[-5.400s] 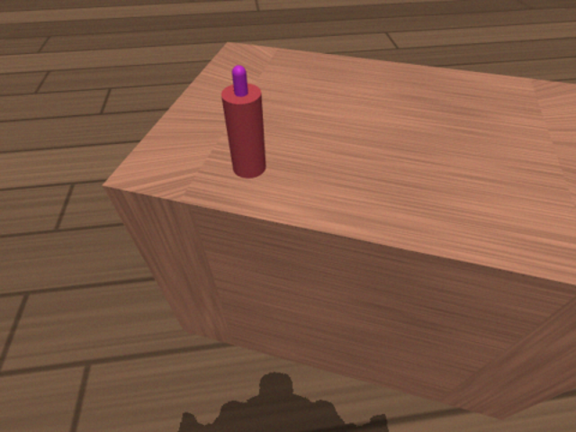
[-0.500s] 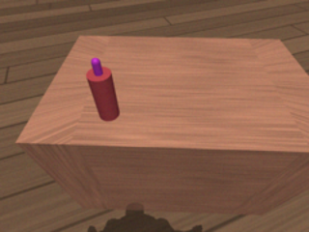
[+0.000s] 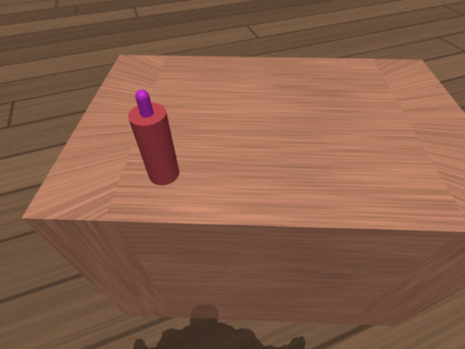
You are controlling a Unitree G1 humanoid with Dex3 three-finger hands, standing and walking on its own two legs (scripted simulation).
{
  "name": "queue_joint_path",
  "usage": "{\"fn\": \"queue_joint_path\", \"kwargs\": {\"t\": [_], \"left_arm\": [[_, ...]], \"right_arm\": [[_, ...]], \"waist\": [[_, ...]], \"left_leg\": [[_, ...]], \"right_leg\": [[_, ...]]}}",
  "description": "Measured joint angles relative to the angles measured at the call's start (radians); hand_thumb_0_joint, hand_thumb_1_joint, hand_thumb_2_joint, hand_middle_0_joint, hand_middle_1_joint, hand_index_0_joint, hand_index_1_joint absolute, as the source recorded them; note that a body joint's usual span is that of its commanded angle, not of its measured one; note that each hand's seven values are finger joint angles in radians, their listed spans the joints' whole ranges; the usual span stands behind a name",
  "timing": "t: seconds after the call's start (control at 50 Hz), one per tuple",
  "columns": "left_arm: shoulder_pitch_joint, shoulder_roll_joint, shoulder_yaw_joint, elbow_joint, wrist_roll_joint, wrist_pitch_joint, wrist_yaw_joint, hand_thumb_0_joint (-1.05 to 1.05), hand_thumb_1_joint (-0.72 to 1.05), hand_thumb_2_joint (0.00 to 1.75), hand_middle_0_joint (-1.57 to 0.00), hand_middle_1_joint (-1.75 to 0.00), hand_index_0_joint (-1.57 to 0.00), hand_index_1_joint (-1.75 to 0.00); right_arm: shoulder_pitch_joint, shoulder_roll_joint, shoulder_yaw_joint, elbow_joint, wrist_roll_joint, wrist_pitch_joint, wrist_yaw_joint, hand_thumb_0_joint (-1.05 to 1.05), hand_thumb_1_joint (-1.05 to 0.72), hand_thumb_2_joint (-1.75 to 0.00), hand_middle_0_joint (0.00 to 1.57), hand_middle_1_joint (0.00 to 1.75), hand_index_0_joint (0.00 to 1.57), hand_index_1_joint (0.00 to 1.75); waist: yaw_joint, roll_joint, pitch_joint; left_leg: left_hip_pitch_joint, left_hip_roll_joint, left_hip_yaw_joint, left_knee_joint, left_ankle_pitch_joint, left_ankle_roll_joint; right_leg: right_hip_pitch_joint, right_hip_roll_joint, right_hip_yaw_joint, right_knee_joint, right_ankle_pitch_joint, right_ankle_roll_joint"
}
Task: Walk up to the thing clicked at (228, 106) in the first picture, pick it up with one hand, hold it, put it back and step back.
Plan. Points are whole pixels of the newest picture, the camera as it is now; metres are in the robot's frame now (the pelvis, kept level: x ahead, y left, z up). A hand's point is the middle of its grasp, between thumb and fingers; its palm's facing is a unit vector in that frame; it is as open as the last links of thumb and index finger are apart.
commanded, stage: stand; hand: left
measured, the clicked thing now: (154, 138) +0.49 +0.18 +0.08
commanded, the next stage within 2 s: rise first in 0.46 s
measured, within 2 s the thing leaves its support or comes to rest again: neither
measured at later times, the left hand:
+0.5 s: hand out of the picture +0.07 +0.26 -0.16, palm faces -0.02 -0.94 -0.35, open 7.4 cm
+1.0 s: hand (94, 327) +0.18 +0.26 -0.08, palm faces +0.24 -0.91 -0.33, open 14.9 cm
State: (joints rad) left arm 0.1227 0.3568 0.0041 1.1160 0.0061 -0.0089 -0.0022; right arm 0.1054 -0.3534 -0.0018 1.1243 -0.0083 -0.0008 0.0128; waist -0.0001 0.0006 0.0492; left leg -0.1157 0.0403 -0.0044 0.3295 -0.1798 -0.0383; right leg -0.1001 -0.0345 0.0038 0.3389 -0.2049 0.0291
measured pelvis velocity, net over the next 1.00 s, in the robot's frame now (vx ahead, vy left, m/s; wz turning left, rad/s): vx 0.00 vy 0.01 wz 0.00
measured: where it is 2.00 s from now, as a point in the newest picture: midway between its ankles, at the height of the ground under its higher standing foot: outside the picture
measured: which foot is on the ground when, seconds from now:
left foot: down 0.00-1.00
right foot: down 0.00-1.00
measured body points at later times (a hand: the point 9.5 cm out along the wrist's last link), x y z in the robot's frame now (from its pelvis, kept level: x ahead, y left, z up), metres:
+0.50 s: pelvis +0.00 +0.00 +0.00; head +0.01 +0.00 +0.45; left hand +0.07 +0.31 -0.13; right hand +0.07 -0.30 -0.13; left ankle +0.00 +0.14 -0.75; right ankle -0.01 -0.14 -0.75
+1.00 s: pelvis +0.00 +0.01 -0.01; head +0.01 +0.00 +0.44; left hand +0.16 +0.31 -0.06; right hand +0.16 -0.26 -0.10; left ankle +0.00 +0.14 -0.75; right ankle -0.01 -0.14 -0.75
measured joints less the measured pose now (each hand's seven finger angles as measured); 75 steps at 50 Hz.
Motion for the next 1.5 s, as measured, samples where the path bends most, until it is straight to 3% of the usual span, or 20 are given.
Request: {"fn": "queue_joint_path", "kwargs": {"t": [0.58, 0.62, 0.66, 0.72, 0.82, 0.96, 1.14, 1.32, 1.5], "left_arm": [[0.005, 0.001, 0.002, 0.001, 0.001, 0.001, 0.0, 0.01, 0.9, 0.89, -0.21, -0.29, -0.21, -0.3], [0.013, -0.008, 0.004, -0.067, -0.04, -0.002, 0.015, 0.01, 0.88, 0.87, -0.19, -0.27, -0.19, -0.28], [-0.001, -0.024, 0.018, -0.129, -0.071, -0.041, 0.032, 0.01, 0.83, 0.83, -0.16, -0.24, -0.16, -0.24], [-0.04, -0.049, 0.06, -0.202, -0.087, -0.061, 0.053, 0.01, 0.71, 0.7, -0.13, -0.18, -0.13, -0.19], [-0.062, -0.072, 0.119, -0.3, -0.057, -0.071, 0.064, 0.01, 0.45, 0.46, -0.1, -0.11, -0.09, -0.12], [0.093, -0.068, 0.143, -0.533, -0.057, -0.055, 0.068, 0.01, 0.08, 0.21, -0.07, -0.06, -0.08, -0.06], [0.211, -0.072, 0.162, -0.817, -0.053, -0.063, 0.089, 0.0, -0.33, 0.08, -0.06, -0.04, -0.05, -0.05], [0.293, -0.064, 0.198, -1.032, -0.061, -0.095, 0.061, -0.01, -0.49, 0.03, -0.05, -0.03, -0.04, -0.05], [0.321, -0.058, 0.24, -1.134, -0.06, -0.127, 0.048, -0.01, -0.53, 0.02, -0.05, -0.03, -0.04, -0.04]], "right_arm": [[0.012, 0.001, 0.0, -0.002, -0.002, 0.003, -0.001, 0.0, -0.9, -0.89, 0.2, 0.3, 0.2, 0.3], [0.02, 0.006, 0.0, -0.067, 0.044, -0.013, -0.017, 0.0, -0.88, -0.87, 0.18, 0.28, 0.18, 0.28], [0.002, 0.024, -0.014, -0.125, 0.071, -0.054, -0.034, 0.01, -0.83, -0.82, 0.15, 0.24, 0.16, 0.24], [-0.054, 0.05, -0.056, -0.158, 0.082, -0.082, -0.056, 0.01, -0.71, -0.7, 0.12, 0.18, 0.12, 0.18], [-0.073, 0.076, -0.115, -0.23, 0.058, -0.091, -0.065, 0.0, -0.45, -0.45, 0.08, 0.11, 0.08, 0.11], [0.069, 0.103, -0.095, -0.399, 0.061, -0.063, -0.064, 0.0, -0.06, -0.22, 0.06, 0.07, 0.06, 0.07], [0.161, 0.129, -0.067, -0.584, 0.045, -0.072, -0.074, -0.01, 0.34, -0.07, 0.05, 0.06, 0.06, 0.06], [0.192, 0.128, -0.102, -0.621, 0.044, -0.085, -0.054, -0.01, 0.5, -0.02, 0.05, 0.05, 0.06, 0.05], [0.182, 0.123, -0.139, -0.574, 0.032, -0.077, -0.05, -0.01, 0.53, -0.01, 0.05, 0.05, 0.05, 0.05]], "waist": [[-0.001, -0.002, 0.004], [-0.004, 0.001, 0.006], [-0.006, 0.0, 0.029], [0.001, 0.002, 0.032], [0.007, 0.008, -0.014], [0.018, 0.008, -0.069], [0.027, 0.019, -0.047], [0.034, 0.026, -0.052], [0.04, 0.039, -0.012]], "left_leg": [[-0.001, 0.0, -0.001, 0.002, 0.0, 0.001], [-0.038, 0.0, -0.003, 0.04, -0.014, 0.002], [-0.06, -0.001, -0.003, 0.068, -0.022, 0.003], [-0.104, 0.001, 0.003, 0.101, -0.028, 0.003], [-0.146, 0.0, 0.002, 0.117, -0.032, 0.006], [-0.108, -0.005, 0.005, 0.096, -0.043, 0.007], [-0.059, -0.007, 0.003, 0.097, -0.056, 0.008], [-0.03, -0.008, 0.0, 0.096, -0.064, 0.008], [-0.023, -0.005, -0.004, 0.096, -0.058, 0.004]], "right_leg": [[0.003, 0.0, -0.001, -0.005, 0.003, 0.001], [-0.032, 0.0, -0.002, 0.03, -0.009, 0.001], [-0.056, -0.001, 0.0, 0.062, -0.019, 0.001], [-0.102, 0.001, 0.008, 0.093, -0.022, 0.002], [-0.141, 0.0, 0.007, 0.104, -0.023, 0.003], [-0.106, -0.005, 0.008, 0.088, -0.037, 0.006], [-0.053, -0.007, 0.005, 0.083, -0.049, 0.007], [-0.024, -0.009, 0.001, 0.086, -0.059, 0.006], [-0.019, -0.006, -0.003, 0.093, -0.058, 0.002]]}}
